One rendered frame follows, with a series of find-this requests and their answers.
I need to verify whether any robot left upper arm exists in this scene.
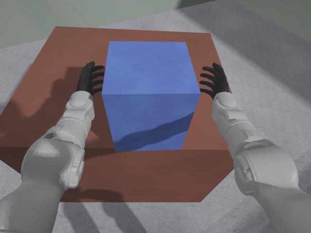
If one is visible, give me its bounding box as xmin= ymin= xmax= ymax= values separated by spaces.
xmin=0 ymin=138 xmax=85 ymax=233

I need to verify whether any robot left forearm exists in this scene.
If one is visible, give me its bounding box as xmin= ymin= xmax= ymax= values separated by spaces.
xmin=21 ymin=91 xmax=95 ymax=180

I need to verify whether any robot right upper arm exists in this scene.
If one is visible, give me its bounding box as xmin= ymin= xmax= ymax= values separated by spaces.
xmin=234 ymin=146 xmax=311 ymax=233

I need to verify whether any carton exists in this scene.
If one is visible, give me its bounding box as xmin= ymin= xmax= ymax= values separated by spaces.
xmin=102 ymin=41 xmax=201 ymax=152

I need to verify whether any robot right forearm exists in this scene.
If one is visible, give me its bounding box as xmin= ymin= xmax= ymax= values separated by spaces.
xmin=211 ymin=92 xmax=298 ymax=181

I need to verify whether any robot right hand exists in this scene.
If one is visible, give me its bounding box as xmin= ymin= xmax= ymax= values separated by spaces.
xmin=199 ymin=63 xmax=229 ymax=99

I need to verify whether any robot left hand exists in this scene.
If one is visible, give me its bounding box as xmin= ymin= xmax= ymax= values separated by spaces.
xmin=76 ymin=61 xmax=104 ymax=96

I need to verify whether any pedestal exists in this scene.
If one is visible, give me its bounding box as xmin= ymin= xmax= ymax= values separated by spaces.
xmin=0 ymin=26 xmax=234 ymax=202

